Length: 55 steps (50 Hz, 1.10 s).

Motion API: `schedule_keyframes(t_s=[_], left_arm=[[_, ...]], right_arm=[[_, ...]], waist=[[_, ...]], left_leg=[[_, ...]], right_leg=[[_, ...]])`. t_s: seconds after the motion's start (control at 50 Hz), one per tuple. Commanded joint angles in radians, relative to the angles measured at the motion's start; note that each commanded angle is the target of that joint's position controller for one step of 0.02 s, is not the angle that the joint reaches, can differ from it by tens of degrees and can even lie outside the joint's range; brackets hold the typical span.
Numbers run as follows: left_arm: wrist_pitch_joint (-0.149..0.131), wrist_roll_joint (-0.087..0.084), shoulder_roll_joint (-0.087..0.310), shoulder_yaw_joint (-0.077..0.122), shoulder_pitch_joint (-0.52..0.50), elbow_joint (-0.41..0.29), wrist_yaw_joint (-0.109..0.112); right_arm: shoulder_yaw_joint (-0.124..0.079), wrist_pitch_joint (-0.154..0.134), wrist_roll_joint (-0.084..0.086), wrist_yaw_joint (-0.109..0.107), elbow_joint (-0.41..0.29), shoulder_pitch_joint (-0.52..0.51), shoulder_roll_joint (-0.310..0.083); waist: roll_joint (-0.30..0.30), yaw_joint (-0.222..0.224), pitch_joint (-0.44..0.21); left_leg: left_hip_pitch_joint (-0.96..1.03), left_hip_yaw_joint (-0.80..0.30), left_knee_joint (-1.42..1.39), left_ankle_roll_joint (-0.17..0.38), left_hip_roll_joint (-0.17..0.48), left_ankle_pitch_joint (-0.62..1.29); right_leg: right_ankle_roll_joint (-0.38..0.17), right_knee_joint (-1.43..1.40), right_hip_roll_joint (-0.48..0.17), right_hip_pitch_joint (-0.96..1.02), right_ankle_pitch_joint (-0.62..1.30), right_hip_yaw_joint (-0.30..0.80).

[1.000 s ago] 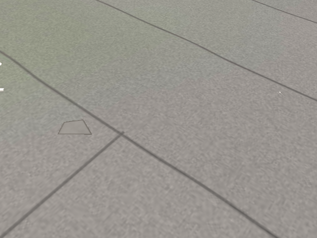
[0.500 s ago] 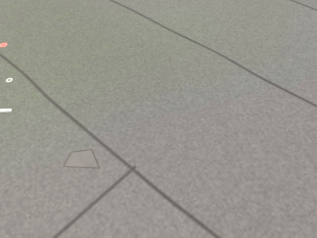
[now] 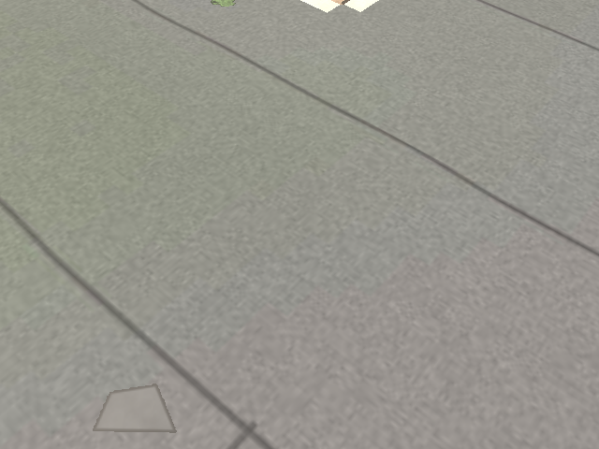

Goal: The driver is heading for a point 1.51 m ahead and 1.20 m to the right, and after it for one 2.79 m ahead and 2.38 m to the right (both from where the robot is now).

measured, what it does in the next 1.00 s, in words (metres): walks ahead, turning right: right foot, then left foot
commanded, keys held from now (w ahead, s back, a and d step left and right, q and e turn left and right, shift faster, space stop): e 1.00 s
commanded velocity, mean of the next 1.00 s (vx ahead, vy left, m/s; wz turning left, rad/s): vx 0.11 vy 0.00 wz -0.47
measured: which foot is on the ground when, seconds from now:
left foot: down 0.00-0.34, up 0.36-0.76, down 0.78-1.00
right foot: up 0.00-0.30, down 0.32-0.78, up 0.80-1.00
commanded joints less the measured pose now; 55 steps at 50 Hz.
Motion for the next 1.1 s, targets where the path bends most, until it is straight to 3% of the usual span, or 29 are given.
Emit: schedule_keyframes(t_s=[0.02, 0.06, 0.12, 0.22, 0.26, 0.3, 0.32, 0.34, 0.36, 0.38, 0.4, 0.42, 0.44, 0.46, 0.5, 0.56, 0.64, 0.7, 0.76, 0.78, 0.8, 0.82, 0.84, 0.86, 0.88, 0.9, 0.96, 1.02, 1.1], left_arm=[[0.019, 0.004, 0.042, 0.017, 0.068, -0.024, 0.008], [0.025, 0.012, 0.035, 0.017, 0.029, -0.039, 0.008], [0.025, 0.015, 0.011, 0.007, -0.056, -0.069, -0.004], [0.037, 0.021, 0.040, 0.010, -0.163, -0.142, -0.029], [0.038, 0.023, 0.059, 0.018, -0.154, -0.164, -0.042], [0.033, 0.022, 0.093, 0.039, -0.045, -0.151, -0.051], [0.030, 0.026, 0.157, 0.065, 0.041, -0.138, -0.044], [0.037, 0.035, 0.255, 0.089, 0.101, -0.146, -0.020], [0.041, 0.044, 0.270, 0.082, 0.084, -0.170, -0.017], [0.046, 0.038, 0.205, 0.065, 0.063, -0.194, -0.022], [0.048, 0.029, 0.164, 0.056, -0.017, -0.221, -0.017], [0.054, 0.015, 0.141, 0.049, -0.068, -0.233, -0.013], [0.061, 0.011, 0.125, 0.045, -0.093, -0.241, -0.007], [0.069, 0.021, 0.131, 0.047, -0.099, -0.246, -0.002], [0.075, 0.033, 0.152, 0.055, -0.091, -0.257, 0.009], [0.081, 0.022, 0.177, 0.065, -0.069, -0.271, 0.024], [0.098, 0.020, 0.178, 0.066, -0.076, -0.294, 0.035], [0.110, 0.021, 0.175, 0.065, -0.068, -0.309, 0.037], [0.125, 0.008, 0.168, 0.061, -0.089, -0.331, 0.042], [0.130, 0.004, 0.143, 0.054, -0.071, -0.336, 0.045], [0.131, 0.008, 0.073, 0.039, -0.017, -0.336, 0.043], [0.113, 0.007, 0.124, 0.057, -0.048, -0.383, 0.034], [0.105, 0.018, 0.207, 0.081, -0.032, -0.357, 0.028], [0.111, 0.012, 0.216, 0.089, -0.004, -0.329, 0.026], [0.126, 0.012, 0.186, 0.086, 0.021, -0.305, 0.031], [0.136, 0.015, 0.164, 0.079, 0.029, -0.304, 0.030], [0.142, -0.002, 0.117, 0.061, -0.041, -0.351, 0.021], [0.138, 0.002, 0.099, 0.047, -0.103, -0.402, 0.011], [0.139, 0.004, 0.096, 0.041, -0.105, -0.432, -0.011]], right_arm=[[-0.021, -0.019, -0.008, -0.013, -0.040, -0.011, -0.125], [-0.022, -0.014, -0.017, -0.029, -0.028, 0.002, -0.132], [-0.018, -0.002, -0.017, -0.049, -0.029, -0.011, -0.140], [-0.029, 0.034, 0.006, -0.076, -0.014, 0.010, -0.171], [-0.037, 0.052, 0.018, -0.086, -0.021, -0.010, -0.183], [-0.045, 0.070, 0.029, -0.098, -0.046, -0.051, -0.194], [-0.043, 0.073, 0.023, -0.098, -0.053, -0.018, -0.189], [-0.025, 0.065, -0.018, -0.089, -0.090, -0.002, -0.143], [-0.004, 0.055, -0.023, -0.073, -0.115, 0.059, -0.086], [-0.014, 0.048, 0.003, -0.056, -0.106, 0.028, -0.134], [-0.018, 0.053, 0.027, -0.057, -0.123, -0.035, -0.146], [-0.024, 0.065, 0.019, -0.069, -0.117, -0.059, -0.146], [-0.035, 0.079, 0.001, -0.085, -0.126, -0.080, -0.170], [-0.037, 0.090, -0.005, -0.089, -0.136, -0.082, -0.165], [-0.032, 0.096, -0.002, -0.096, -0.141, -0.064, -0.133], [-0.027, 0.095, -0.001, -0.102, -0.152, -0.083, -0.123], [-0.026, 0.090, 0.005, -0.096, -0.174, -0.122, -0.131], [-0.027, 0.074, 0.014, -0.083, -0.181, -0.117, -0.138], [-0.034, 0.059, 0.019, -0.064, -0.161, -0.026, -0.148], [-0.047, 0.058, 0.010, -0.062, -0.151, 0.016, -0.190], [-0.061, 0.068, -0.014, -0.068, -0.163, 0.012, -0.260], [-0.067, 0.074, -0.054, -0.062, -0.180, -0.029, -0.292], [-0.055, 0.070, -0.052, -0.067, -0.221, -0.096, -0.234], [-0.045, 0.070, -0.035, -0.072, -0.236, -0.136, -0.188], [-0.039, 0.072, -0.019, -0.074, -0.248, -0.153, -0.169], [-0.034, 0.075, -0.005, -0.078, -0.249, -0.152, -0.161], [-0.033, 0.090, -0.011, -0.088, -0.249, -0.101, -0.169], [-0.048, 0.102, -0.009, -0.095, -0.246, -0.043, -0.206], [-0.068, 0.105, 0.003, -0.079, -0.264, -0.069, -0.251]], waist=[[0.090, 0.048, -0.037], [0.084, 0.047, -0.026], [0.104, 0.026, -0.028], [0.110, -0.009, -0.032], [0.123, 0.005, -0.037], [0.110, 0.062, -0.086], [0.034, 0.093, -0.146], [-0.153, 0.080, -0.241], [-0.259, 0.028, -0.387], [-0.118, 0.060, -0.406], [-0.059, 0.051, -0.300], [0.035, 0.028, -0.201], [0.026, 0.017, -0.161], [-0.012, 0.001, -0.145], [-0.069, -0.006, -0.148], [-0.076, 0.011, -0.179], [-0.106, 0.029, -0.164], [-0.126, 0.035, -0.158], [-0.130, -0.019, -0.153], [-0.087, -0.026, -0.161], [0.145, 0.020, -0.170], [0.378, 0.031, -0.112], [0.260, 0.041, -0.103], [0.188, 0.055, -0.100], [0.153, 0.060, -0.096], [0.153, 0.051, -0.077], [0.189, 0.010, -0.048], [0.210, -0.034, -0.074], [0.230, -0.035, -0.093]], left_leg=[[0.089, -0.218, -0.217, 0.156, 0.283, 0.363], [0.088, -0.121, -0.199, 0.138, 0.268, 0.550], [0.058, 0.012, -0.193, 0.091, 0.218, 0.577], [0.213, 0.030, -0.107, 0.091, 0.282, 0.567], [0.259, 0.023, -0.023, 0.079, 0.308, 0.611], [0.257, 0.048, 0.166, 0.037, 0.279, 0.692], [0.192, 0.077, 0.361, -0.021, 0.205, 0.579], [-0.064, 0.095, 0.681, -0.093, 0.101, 0.084], [-0.337, -0.044, 0.968, -0.127, -0.070, -0.589], [-0.376, -0.185, 1.028, -0.107, -0.001, -0.531], [-0.418, -0.173, 1.001, -0.098, 0.030, -0.445], [-0.411, -0.160, 0.910, -0.104, 0.069, -0.378], [-0.371, -0.161, 0.826, -0.106, 0.089, -0.332], [-0.313, -0.150, 0.783, -0.110, 0.081, -0.297], [-0.279, -0.140, 0.679, -0.121, 0.059, -0.264], [-0.272, -0.156, 0.553, -0.141, 0.048, -0.214], [-0.233, -0.170, 0.431, -0.150, 0.032, -0.174], [-0.182, -0.173, 0.324, -0.138, 0.017, -0.192], [-0.017, -0.144, 0.066, -0.102, 0.012, -0.088], [0.101, -0.188, -0.014, -0.073, 0.098, -0.039], [0.208, -0.391, -0.056, 0.010, 0.339, 0.047], [0.130, -0.623, -0.111, 0.162, 0.467, 0.194], [0.114, -0.553, -0.093, 0.177, 0.457, 0.233], [0.105, -0.434, -0.063, 0.128, 0.390, 0.249], [0.114, -0.350, -0.046, 0.091, 0.335, 0.237], [0.116, -0.307, -0.043, 0.089, 0.320, 0.252], [0.143, -0.199, -0.064, 0.107, 0.285, 0.247], [0.234, -0.182, -0.056, 0.133, 0.324, 0.279], [0.173, -0.115, -0.047, 0.133, 0.352, 0.303]], right_leg=[[0.020, -0.064, -0.056, -0.094, 0.079, 0.037], [0.040, -0.169, -0.039, -0.112, 0.164, 0.038], [0.038, -0.387, 0.001, -0.020, 0.342, 0.000], [0.026, -0.510, 0.028, -0.045, 0.315, -0.035], [0.003, -0.531, 0.042, -0.042, 0.209, -0.053], [-0.033, -0.633, 0.100, 0.094, 0.209, -0.096], [-0.074, -0.713, 0.095, 0.261, 0.456, -0.036], [-0.176, -0.661, -0.108, 0.513, 0.937, 0.238], [-0.394, -0.708, -0.308, 0.735, 0.980, 0.605], [-0.359, -0.749, -0.263, 0.672, 0.766, 0.552], [-0.302, -0.774, -0.212, 0.567, 0.599, 0.441], [-0.242, -0.804, -0.162, 0.431, 0.460, 0.364], [-0.214, -0.828, -0.128, 0.331, 0.353, 0.336], [-0.203, -0.847, -0.094, 0.253, 0.298, 0.319], [-0.199, -0.857, -0.061, 0.221, 0.299, 0.301], [-0.186, -0.848, -0.056, 0.250, 0.234, 0.327], [-0.158, -0.856, -0.037, 0.232, 0.057, 0.383], [-0.147, -0.838, -0.035, 0.258, 0.071, 0.436], [-0.104, -0.778, 0.005, 0.235, 0.133, 0.449], [-0.059, -0.711, 0.052, 0.157, 0.067, 0.408], [-0.002, -0.455, 0.176, 0.009, -0.167, 0.243], [0.039, -0.267, 0.256, -0.160, -0.323, 0.128], [0.062, -0.092, 0.189, -0.155, -0.264, 0.161], [0.076, -0.027, 0.183, -0.145, -0.197, 0.143], [0.097, 0.032, 0.175, -0.143, -0.152, 0.124], [0.116, 0.093, 0.167, -0.162, -0.115, 0.116], [0.149, 0.036, 0.134, -0.181, -0.047, 0.044], [0.169, -0.120, 0.088, -0.163, -0.051, 0.018], [0.139, -0.307, 0.066, 0.017, -0.076, -0.057]])
Velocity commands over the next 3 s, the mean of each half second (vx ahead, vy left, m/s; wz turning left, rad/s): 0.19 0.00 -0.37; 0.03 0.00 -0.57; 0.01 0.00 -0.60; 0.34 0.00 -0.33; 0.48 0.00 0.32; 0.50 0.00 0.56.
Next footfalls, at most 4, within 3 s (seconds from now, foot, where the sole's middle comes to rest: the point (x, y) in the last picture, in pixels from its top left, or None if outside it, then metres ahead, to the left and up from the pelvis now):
0.32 right None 0.29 -0.13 -0.78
0.78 left None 0.32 0.08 -0.78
1.22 right None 0.17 -0.14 -0.78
1.68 left None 0.35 -0.02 -0.78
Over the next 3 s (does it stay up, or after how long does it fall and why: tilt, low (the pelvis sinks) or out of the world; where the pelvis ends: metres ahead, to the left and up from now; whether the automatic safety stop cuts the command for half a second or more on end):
stays up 0.64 -0.54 0.00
